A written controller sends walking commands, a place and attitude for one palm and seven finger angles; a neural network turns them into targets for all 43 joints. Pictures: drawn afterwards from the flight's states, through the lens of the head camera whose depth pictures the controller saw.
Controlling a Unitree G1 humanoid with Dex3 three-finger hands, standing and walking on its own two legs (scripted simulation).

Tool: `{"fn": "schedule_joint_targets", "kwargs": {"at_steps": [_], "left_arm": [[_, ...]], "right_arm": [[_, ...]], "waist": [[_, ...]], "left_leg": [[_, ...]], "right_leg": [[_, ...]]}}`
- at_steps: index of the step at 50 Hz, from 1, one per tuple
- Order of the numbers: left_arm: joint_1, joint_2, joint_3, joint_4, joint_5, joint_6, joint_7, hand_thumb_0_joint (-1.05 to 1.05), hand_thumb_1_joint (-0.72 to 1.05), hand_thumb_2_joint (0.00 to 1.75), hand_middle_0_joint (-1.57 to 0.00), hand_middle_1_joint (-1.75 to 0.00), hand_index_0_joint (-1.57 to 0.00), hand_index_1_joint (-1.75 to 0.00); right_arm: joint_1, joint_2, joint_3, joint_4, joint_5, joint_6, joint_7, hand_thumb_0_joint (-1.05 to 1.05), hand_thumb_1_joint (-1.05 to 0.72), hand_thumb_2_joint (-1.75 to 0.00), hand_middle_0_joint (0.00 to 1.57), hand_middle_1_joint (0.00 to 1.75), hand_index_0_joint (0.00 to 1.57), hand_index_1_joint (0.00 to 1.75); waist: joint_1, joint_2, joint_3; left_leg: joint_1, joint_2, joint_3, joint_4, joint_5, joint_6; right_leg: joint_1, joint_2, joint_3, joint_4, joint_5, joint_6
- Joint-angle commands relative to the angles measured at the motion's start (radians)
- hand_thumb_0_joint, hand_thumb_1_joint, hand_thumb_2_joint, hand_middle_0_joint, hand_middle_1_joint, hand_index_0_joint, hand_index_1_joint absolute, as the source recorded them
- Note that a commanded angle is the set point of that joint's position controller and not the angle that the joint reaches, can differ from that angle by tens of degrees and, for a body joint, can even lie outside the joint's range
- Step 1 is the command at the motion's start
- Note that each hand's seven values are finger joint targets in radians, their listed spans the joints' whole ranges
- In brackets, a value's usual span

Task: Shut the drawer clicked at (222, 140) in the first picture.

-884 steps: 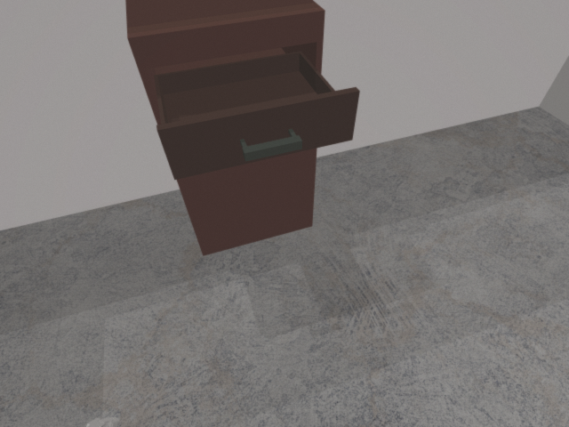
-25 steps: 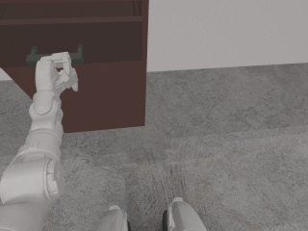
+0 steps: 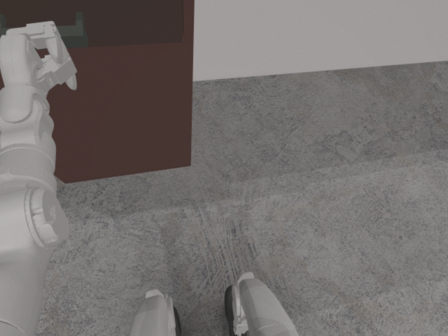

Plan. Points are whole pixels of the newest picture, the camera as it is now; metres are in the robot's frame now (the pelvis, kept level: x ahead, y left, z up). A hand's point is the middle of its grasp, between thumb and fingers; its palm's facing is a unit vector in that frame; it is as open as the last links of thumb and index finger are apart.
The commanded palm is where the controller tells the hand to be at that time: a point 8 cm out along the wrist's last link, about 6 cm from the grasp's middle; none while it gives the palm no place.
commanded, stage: push the drawer shut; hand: left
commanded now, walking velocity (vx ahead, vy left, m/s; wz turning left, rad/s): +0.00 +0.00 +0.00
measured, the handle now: (40, 28) +0.63 +0.23 +0.07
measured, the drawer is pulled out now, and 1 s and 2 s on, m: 0.01 0.00 0.00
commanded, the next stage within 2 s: pull the fist back off the drawer in 0.34 s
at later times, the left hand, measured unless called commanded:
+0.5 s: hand (63, 55) +0.57 +0.19 +0.08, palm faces +0.07 -1.00 -0.05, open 3.0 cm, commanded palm +0.58 +0.20 +0.08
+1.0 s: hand (76, 60) +0.56 +0.17 +0.07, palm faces +0.07 -1.00 -0.04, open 3.2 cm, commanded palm +0.52 +0.21 +0.08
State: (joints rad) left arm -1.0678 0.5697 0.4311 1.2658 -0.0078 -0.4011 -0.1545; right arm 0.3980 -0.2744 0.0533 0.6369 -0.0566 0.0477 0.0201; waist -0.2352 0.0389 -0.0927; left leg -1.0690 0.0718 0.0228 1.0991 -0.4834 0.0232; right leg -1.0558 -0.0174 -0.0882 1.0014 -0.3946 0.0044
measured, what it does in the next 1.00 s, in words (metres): stands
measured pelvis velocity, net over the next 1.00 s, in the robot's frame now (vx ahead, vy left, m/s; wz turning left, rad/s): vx -0.01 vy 0.00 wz -0.01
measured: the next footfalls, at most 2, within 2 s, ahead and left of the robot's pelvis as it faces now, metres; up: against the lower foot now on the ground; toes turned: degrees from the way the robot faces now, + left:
none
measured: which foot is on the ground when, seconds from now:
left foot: down 0.00-1.00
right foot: down 0.00-1.00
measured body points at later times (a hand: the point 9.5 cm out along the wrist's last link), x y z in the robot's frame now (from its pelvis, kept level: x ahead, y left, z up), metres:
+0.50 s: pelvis -0.01 +0.00 -0.01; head +0.17 +0.04 +0.40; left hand +0.56 +0.24 +0.08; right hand -0.05 -0.25 -0.11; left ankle +0.01 +0.10 -0.66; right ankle +0.03 -0.13 -0.66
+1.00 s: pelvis -0.01 +0.00 +0.00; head +0.17 +0.02 +0.41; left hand +0.55 +0.22 +0.08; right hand -0.05 -0.25 -0.10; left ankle +0.01 +0.10 -0.66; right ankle +0.03 -0.13 -0.66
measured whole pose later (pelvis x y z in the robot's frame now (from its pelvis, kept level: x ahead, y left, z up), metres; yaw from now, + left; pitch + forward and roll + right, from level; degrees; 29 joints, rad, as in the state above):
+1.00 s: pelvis -0.01 +0.00 +0.00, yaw -1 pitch +27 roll -4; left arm -1.09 0.57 0.42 1.22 0.00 -0.34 -0.12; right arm 0.44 -0.26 0.07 0.62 -0.06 0.05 0.05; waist -0.25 0.05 -0.09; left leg -1.10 0.08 0.02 1.10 -0.47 0.02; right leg -1.08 -0.01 -0.09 0.99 -0.38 0.00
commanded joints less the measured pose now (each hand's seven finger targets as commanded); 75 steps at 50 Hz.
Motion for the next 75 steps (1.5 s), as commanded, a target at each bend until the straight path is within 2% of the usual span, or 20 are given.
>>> {"fn": "schedule_joint_targets", "kwargs": {"at_steps": [1,5,14,23,26,33,36,37,40,42,43,46,51,54,56,57,62,66,69,75], "left_arm": [[-0.541,0.281,0.037,-0.217,0.0,-0.06,0.025,0.0,0.9,0.9,-1.4,-1.6,-1.4,-1.6],[-0.579,0.286,0.033,-0.208,0.012,-0.054,0.031,0.0,0.9,0.9,-1.4,-1.6,-1.4,-1.6],[-0.771,0.227,-0.048,-0.204,0.035,-0.05,0.061,0.0,0.9,0.9,-1.4,-1.6,-1.4,-1.6],[-0.856,0.262,-0.072,-0.158,0.041,-0.024,0.066,0.0,0.9,0.9,-1.4,-1.6,-1.4,-1.6],[-0.828,0.299,-0.035,-0.141,0.044,-0.014,0.062,0.0,0.9,0.9,-1.4,-1.6,-1.4,-1.6],[-0.778,0.253,-0.052,-0.158,0.036,0.001,0.049,0.0,0.9,0.9,-1.4,-1.6,-1.4,-1.6],[-0.724,0.28,-0.022,-0.164,0.037,0.002,0.05,0.0,0.9,0.9,-1.4,-1.6,-1.4,-1.6],[-0.71,0.247,-0.045,-0.169,0.033,0.006,0.047,0.0,0.9,0.9,-1.4,-1.6,-1.4,-1.6],[-0.659,0.27,-0.022,-0.178,0.029,0.009,0.05,0.0,0.9,0.9,-1.4,-1.6,-1.4,-1.6],[-0.613,0.28,0.008,-0.232,0.022,-0.006,0.051,0.0,0.9,0.9,-1.4,-1.6,-1.4,-1.6],[-0.571,0.238,-0.014,-0.236,0.016,-0.006,0.046,0.0,0.9,0.9,-1.4,-1.6,-1.4,-1.6],[-0.488,0.22,-0.001,-0.235,0.0,-0.011,0.044,0.0,0.9,0.9,-1.4,-1.6,-1.4,-1.6],[-0.343,0.246,0.056,-0.335,-0.022,-0.041,0.046,0.0,0.9,0.9,-1.4,-1.6,-1.4,-1.6],[-0.289,0.222,0.053,-0.361,-0.034,-0.058,0.042,0.0,0.9,0.9,-1.4,-1.6,-1.4,-1.6],[-0.302,0.212,0.044,-0.368,-0.037,-0.071,0.037,0.0,0.9,0.9,-1.4,-1.6,-1.4,-1.6],[-0.288,0.171,0.018,-0.369,-0.04,-0.077,0.03,0.0,0.9,0.9,-1.4,-1.6,-1.4,-1.6],[-0.227,0.09,-0.023,-0.366,-0.07,-0.091,0.003,0.0,0.9,0.9,-1.4,-1.6,-1.4,-1.6],[0.036,0.081,-0.002,-0.583,-0.121,-0.067,-0.015,0.0,0.9,0.9,-1.4,-1.6,-1.4,-1.6],[0.186,-0.003,-0.06,-0.726,-0.16,-0.021,-0.017,0.0,0.9,0.9,-1.4,-1.6,-1.4,-1.6],[0.337,-0.025,-0.063,-0.899,-0.193,0.021,0.019,0.0,0.9,0.9,-1.4,-1.6,-1.4,-1.6]], "right_arm": [[0.227,-0.194,-0.063,-0.032,-0.003,0.009,-0.013,0.0,-0.9,-0.9,0.2,0.3,0.2,0.3],[0.243,-0.192,-0.061,-0.022,-0.01,0.019,-0.008,0.0,-0.9,-0.9,0.2,0.3,0.2,0.3],[0.264,-0.193,-0.056,0.012,-0.019,0.01,-0.005,0.0,-0.9,-0.9,0.2,0.3,0.2,0.3],[0.266,-0.207,-0.037,0.015,-0.016,-0.026,-0.017,0.0,-0.9,-0.9,0.2,0.3,0.2,0.3],[0.27,-0.208,-0.035,0.004,-0.019,-0.032,-0.012,0.0,-0.9,-0.9,0.2,0.3,0.2,0.3],[0.258,-0.206,-0.036,-0.013,-0.017,-0.03,-0.001,0.0,-0.9,-0.9,0.2,0.3,0.2,0.3],[0.26,-0.208,-0.038,-0.021,-0.015,-0.027,0.001,0.0,-0.9,-0.9,0.2,0.3,0.2,0.3],[0.254,-0.204,-0.039,-0.025,-0.012,-0.025,0.002,0.0,-0.9,-0.9,0.2,0.3,0.2,0.3],[0.25,-0.202,-0.041,-0.033,-0.008,-0.02,0.002,0.0,-0.9,-0.9,0.2,0.3,0.2,0.3],[0.256,-0.2,-0.047,-0.039,-0.009,-0.017,0.005,0.0,-0.9,-0.9,0.2,0.3,0.2,0.3],[0.248,-0.194,-0.05,-0.046,-0.006,-0.015,0.008,0.0,-0.9,-0.9,0.2,0.3,0.2,0.3],[0.245,-0.192,-0.056,-0.046,-0.003,-0.005,0.01,0.0,-0.9,-0.9,0.2,0.3,0.2,0.3],[0.227,-0.182,-0.068,-0.074,0.004,0.012,0.011,0.0,-0.9,-0.9,0.2,0.3,0.2,0.3],[0.214,-0.172,-0.074,-0.077,0.011,0.021,0.011,0.0,-0.9,-0.9,0.2,0.3,0.2,0.3],[0.212,-0.17,-0.078,-0.067,0.013,0.024,0.004,0.0,-0.9,-0.9,0.2,0.3,0.2,0.3],[0.207,-0.165,-0.079,-0.07,0.016,0.025,0.006,0.0,-0.9,-0.9,0.2,0.3,0.2,0.3],[0.198,-0.163,-0.091,-0.047,0.019,0.033,0.005,0.0,-0.9,-0.9,0.2,0.3,0.2,0.3],[0.165,-0.155,-0.106,-0.109,0.039,0.036,0.013,0.0,-0.9,-0.9,0.2,0.3,0.2,0.3],[0.119,-0.135,-0.108,-0.139,0.065,0.027,0.014,0.0,-0.9,-0.9,0.2,0.3,0.2,0.3],[0.039,-0.125,-0.103,-0.148,0.084,-0.016,-0.01,0.0,-0.9,-0.9,0.2,0.3,0.2,0.3]], "waist": [[-0.037,0.169,-0.549],[-0.048,0.195,-0.55],[-0.118,0.251,-0.526],[-0.151,0.26,-0.513],[-0.135,0.27,-0.545],[-0.113,0.255,-0.531],[-0.093,0.234,-0.542],[-0.095,0.239,-0.531],[-0.075,0.2,-0.515],[-0.045,0.212,-0.579],[-0.04,0.221,-0.585],[-0.028,0.167,-0.553],[0.032,0.13,-0.582],[0.041,0.108,-0.545],[0.027,0.081,-0.524],[0.032,0.123,-0.519],[0.033,0.135,-0.512],[0.117,0.167,-0.658],[0.129,0.086,-0.581],[0.148,0.033,-0.415]], "left_leg": [[0.415,-0.033,-0.098,-0.111,0.404,0.005],[0.433,-0.028,-0.105,-0.103,0.436,-0.001],[0.467,-0.024,-0.142,-0.092,0.378,-0.007],[0.391,-0.028,-0.152,-0.092,0.226,0.004],[0.378,-0.032,-0.142,-0.08,0.231,0.007],[0.367,-0.03,-0.144,-0.091,0.193,0.006],[0.358,-0.031,-0.139,-0.099,0.191,0.009],[0.359,-0.031,-0.134,-0.103,0.186,0.008],[0.321,-0.032,-0.118,-0.112,0.179,0.012],[0.381,-0.03,-0.12,-0.115,0.254,0.008],[0.396,-0.032,-0.11,-0.117,0.274,0.007],[0.391,-0.031,-0.099,-0.126,0.299,0.009],[0.402,-0.039,-0.065,-0.147,0.385,0.008],[0.388,-0.044,-0.044,-0.155,0.419,0.009],[0.396,-0.042,-0.046,-0.154,0.439,0.011],[0.421,-0.046,-0.042,-0.157,0.456,0.007],[0.531,-0.032,-0.06,-0.151,0.605,-0.007],[0.655,-0.035,-0.05,-0.192,0.785,-0.012],[0.634,-0.031,-0.036,-0.244,0.778,-0.004],[0.627,-0.038,-0.015,-0.335,0.66,-0.003]], "right_leg": [[0.218,0.055,0.04,-0.095,0.227,-0.019],[0.196,0.057,0.034,-0.095,0.235,-0.021],[0.058,0.058,0.019,-0.091,0.155,-0.021],[0.021,0.056,0.02,-0.087,0.071,-0.021],[0.048,0.059,0.023,-0.083,0.075,-0.026],[0.053,0.055,0.021,-0.084,0.057,-0.026],[0.086,0.055,0.023,-0.087,0.056,-0.026],[0.081,0.055,0.024,-0.092,0.054,-0.025],[0.135,0.055,0.031,-0.102,0.052,-0.022],[0.164,0.056,0.027,-0.095,0.098,-0.025],[0.174,0.057,0.03,-0.101,0.113,-0.025],[0.209,0.061,0.032,-0.112,0.142,-0.023],[0.346,0.062,0.044,-0.118,0.262,-0.022],[0.401,0.062,0.054,-0.126,0.336,-0.019],[0.399,0.062,0.054,-0.124,0.363,-0.018],[0.388,0.062,0.055,-0.125,0.372,-0.019],[0.333,0.059,0.037,-0.121,0.416,-0.021],[0.494,0.06,0.041,-0.148,0.552,-0.025],[0.583,0.055,0.039,-0.192,0.611,-0.016],[0.668,0.048,0.036,-0.254,0.573,-0.014]]}}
